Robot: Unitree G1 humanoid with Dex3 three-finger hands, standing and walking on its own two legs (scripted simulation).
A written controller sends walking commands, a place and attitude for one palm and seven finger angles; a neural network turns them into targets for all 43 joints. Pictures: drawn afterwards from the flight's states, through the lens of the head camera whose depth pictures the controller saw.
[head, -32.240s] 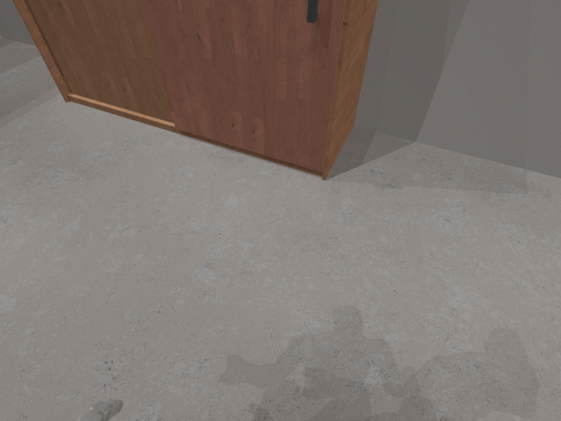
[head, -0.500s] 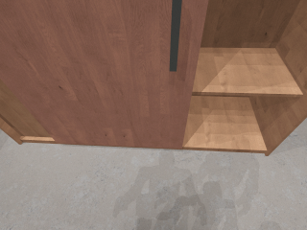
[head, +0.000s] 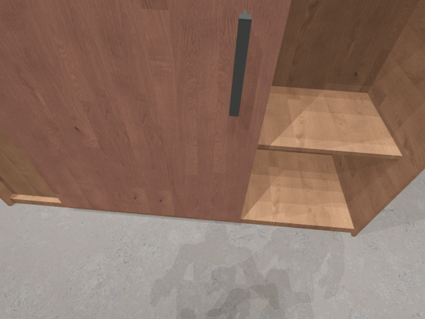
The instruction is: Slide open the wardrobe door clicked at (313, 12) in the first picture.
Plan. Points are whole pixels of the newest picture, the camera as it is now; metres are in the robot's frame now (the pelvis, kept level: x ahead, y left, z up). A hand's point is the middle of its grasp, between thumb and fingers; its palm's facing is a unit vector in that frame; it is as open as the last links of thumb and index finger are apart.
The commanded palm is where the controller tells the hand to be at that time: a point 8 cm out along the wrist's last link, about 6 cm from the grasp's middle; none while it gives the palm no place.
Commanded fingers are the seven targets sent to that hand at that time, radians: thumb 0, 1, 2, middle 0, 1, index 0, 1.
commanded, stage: let the arm hang, fingers relaxed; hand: right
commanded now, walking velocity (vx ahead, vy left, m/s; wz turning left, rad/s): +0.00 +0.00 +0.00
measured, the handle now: (238, 68) +0.67 -0.02 +0.14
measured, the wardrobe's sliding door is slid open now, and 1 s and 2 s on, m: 0.59 0.59 0.59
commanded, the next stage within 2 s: look to check the result in 0.18 s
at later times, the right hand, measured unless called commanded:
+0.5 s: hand out of the picture +0.07 -0.21 -0.17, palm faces -0.02 +0.97 -0.26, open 7.4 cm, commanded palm none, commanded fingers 0.00 -0.90 -0.90 0.20 0.30 0.20 0.30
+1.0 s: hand out of the picture +0.11 -0.21 -0.16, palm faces -0.03 +0.96 -0.28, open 7.4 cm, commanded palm none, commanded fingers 0.00 -0.90 -0.90 0.20 0.30 0.20 0.30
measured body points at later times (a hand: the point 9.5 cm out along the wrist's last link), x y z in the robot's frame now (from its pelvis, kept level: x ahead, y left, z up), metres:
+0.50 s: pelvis +0.03 +0.00 +0.00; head +0.05 +0.00 +0.45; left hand +0.07 +0.27 -0.15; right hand +0.07 -0.26 -0.15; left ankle +0.00 +0.12 -0.74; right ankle +0.01 -0.09 -0.74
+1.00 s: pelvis +0.04 +0.01 +0.00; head +0.05 +0.01 +0.45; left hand +0.10 +0.28 -0.14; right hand +0.11 -0.26 -0.14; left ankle +0.00 +0.12 -0.74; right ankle +0.01 -0.09 -0.74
